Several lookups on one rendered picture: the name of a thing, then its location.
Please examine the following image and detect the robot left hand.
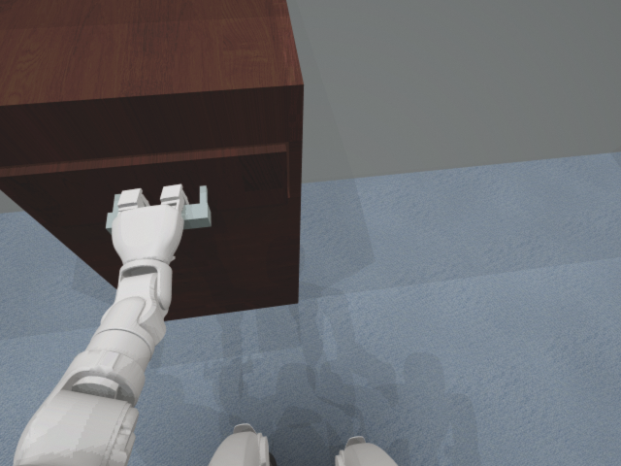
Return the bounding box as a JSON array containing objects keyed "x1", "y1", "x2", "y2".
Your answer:
[{"x1": 112, "y1": 184, "x2": 189, "y2": 265}]

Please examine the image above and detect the left robot upper arm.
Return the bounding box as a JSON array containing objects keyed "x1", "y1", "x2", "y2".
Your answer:
[{"x1": 17, "y1": 389, "x2": 139, "y2": 466}]

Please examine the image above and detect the left robot forearm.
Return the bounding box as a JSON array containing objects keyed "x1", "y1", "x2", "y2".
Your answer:
[{"x1": 13, "y1": 259, "x2": 172, "y2": 466}]

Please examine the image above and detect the robot right thigh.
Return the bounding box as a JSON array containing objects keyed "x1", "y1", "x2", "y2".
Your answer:
[{"x1": 335, "y1": 443, "x2": 398, "y2": 466}]

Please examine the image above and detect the right robot shin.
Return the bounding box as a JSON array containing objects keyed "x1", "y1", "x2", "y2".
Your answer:
[{"x1": 345, "y1": 436, "x2": 366, "y2": 448}]

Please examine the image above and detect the handle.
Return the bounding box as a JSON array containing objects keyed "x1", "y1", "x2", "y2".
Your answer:
[{"x1": 106, "y1": 185, "x2": 212, "y2": 235}]

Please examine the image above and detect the drawer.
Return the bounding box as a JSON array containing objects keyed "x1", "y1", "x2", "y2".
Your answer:
[{"x1": 0, "y1": 142, "x2": 288, "y2": 227}]

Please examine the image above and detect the cabinet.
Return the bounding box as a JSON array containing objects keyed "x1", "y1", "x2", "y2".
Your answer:
[{"x1": 0, "y1": 0, "x2": 304, "y2": 321}]

